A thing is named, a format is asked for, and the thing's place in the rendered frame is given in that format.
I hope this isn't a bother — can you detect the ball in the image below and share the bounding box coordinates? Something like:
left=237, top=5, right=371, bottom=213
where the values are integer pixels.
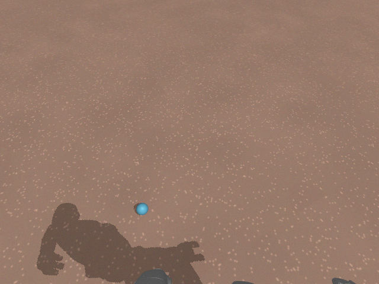
left=136, top=203, right=148, bottom=215

